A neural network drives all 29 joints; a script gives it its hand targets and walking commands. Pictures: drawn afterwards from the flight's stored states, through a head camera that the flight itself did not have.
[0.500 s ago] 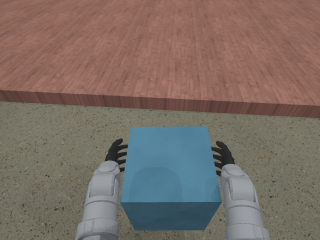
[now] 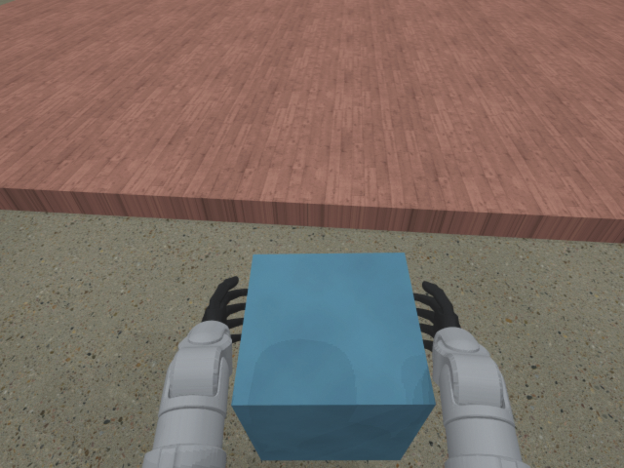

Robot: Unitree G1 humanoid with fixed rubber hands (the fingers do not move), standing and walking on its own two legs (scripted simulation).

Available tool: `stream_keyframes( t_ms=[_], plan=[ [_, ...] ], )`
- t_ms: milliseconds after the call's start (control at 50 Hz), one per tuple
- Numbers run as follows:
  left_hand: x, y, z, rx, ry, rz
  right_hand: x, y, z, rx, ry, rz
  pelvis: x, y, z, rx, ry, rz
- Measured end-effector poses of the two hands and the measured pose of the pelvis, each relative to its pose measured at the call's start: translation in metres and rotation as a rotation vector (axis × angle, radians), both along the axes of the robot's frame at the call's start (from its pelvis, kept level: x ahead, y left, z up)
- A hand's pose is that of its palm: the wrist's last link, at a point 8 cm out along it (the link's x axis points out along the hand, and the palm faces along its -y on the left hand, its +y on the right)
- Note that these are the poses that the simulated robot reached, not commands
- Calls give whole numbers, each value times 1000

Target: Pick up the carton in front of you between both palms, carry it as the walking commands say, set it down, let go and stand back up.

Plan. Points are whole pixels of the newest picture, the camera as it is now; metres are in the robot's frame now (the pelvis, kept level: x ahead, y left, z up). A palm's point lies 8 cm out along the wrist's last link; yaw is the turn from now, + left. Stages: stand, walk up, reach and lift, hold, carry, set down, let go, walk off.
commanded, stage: hold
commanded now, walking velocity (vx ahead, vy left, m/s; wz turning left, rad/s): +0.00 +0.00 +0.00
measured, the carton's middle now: (329, 361) +0.29 +0.00 -0.03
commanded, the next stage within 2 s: carry in 0.92 s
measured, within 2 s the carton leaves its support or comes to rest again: neither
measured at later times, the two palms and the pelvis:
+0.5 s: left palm (214, 334) +0.28 +0.15 +0.05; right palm (448, 339) +0.28 -0.15 +0.05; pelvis -0.02 +0.00 +0.00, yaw +0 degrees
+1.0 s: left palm (214, 330) +0.28 +0.15 +0.05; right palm (445, 335) +0.28 -0.15 +0.05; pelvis +0.00 +0.00 +0.00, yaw +1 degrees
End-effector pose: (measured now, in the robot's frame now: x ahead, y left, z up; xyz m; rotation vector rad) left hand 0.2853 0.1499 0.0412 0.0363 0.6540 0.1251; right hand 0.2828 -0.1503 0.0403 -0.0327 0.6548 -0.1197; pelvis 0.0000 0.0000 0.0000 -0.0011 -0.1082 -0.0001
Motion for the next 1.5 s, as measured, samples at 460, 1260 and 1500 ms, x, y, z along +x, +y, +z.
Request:
stream_keyframes(
  t_ms=[460,1260,1500],
  plan=[
    [-9,0,7,-20,2,18,-8,-1,7,22,2,-11,-16,-2,-3,2,-34,0],
    [57,26,33,-46,15,38,59,26,34,30,17,-20,68,16,-3,-21,182,-4],
    [144,11,35,-72,78,87,157,12,38,70,83,-30,177,2,-3,-9,206,51]
  ],
)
